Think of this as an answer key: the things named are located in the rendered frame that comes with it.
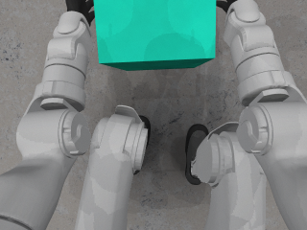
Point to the right robot forearm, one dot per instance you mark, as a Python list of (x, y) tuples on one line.
[(256, 60)]

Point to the robot right upper arm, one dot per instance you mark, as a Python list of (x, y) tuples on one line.
[(276, 133)]

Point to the robot right foot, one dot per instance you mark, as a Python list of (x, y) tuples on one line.
[(194, 137)]

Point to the carton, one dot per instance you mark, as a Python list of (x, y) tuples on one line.
[(135, 35)]

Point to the robot left upper arm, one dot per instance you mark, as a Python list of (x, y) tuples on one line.
[(50, 142)]

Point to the left robot hand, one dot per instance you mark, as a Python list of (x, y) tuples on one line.
[(82, 7)]

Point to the right robot hand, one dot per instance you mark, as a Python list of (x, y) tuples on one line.
[(224, 5)]

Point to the robot left shin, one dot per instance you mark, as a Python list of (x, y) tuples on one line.
[(101, 126)]

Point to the left robot forearm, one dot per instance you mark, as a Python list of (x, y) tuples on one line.
[(64, 73)]

